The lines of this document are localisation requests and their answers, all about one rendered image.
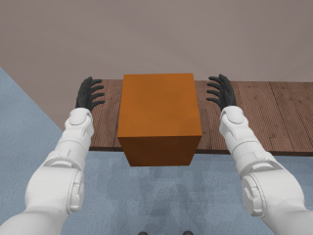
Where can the robot right hand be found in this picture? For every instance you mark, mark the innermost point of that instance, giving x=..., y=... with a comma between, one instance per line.
x=226, y=95

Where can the carton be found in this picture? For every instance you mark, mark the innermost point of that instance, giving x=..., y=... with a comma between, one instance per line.
x=159, y=121

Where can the robot left upper arm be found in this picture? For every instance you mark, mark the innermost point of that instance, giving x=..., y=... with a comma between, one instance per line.
x=54, y=193

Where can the robot left forearm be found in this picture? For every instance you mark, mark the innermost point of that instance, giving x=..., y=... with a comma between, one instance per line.
x=72, y=149

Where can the robot right forearm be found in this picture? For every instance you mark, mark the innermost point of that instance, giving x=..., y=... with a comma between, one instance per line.
x=244, y=147

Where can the table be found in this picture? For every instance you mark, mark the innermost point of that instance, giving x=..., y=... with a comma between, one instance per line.
x=280, y=114

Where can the robot left hand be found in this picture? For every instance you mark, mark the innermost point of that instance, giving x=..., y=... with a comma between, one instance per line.
x=85, y=99

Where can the robot right upper arm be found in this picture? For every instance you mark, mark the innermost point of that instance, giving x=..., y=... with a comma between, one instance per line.
x=275, y=197

